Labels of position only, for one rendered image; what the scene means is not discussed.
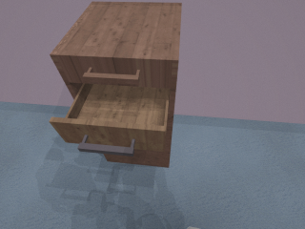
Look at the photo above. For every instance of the drawer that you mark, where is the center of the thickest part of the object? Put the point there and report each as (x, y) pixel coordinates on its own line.
(114, 115)

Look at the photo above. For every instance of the cabinet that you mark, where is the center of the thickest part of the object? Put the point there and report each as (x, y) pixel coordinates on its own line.
(132, 38)

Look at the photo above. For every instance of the handle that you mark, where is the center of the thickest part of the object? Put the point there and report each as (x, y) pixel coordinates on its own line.
(105, 149)
(114, 78)

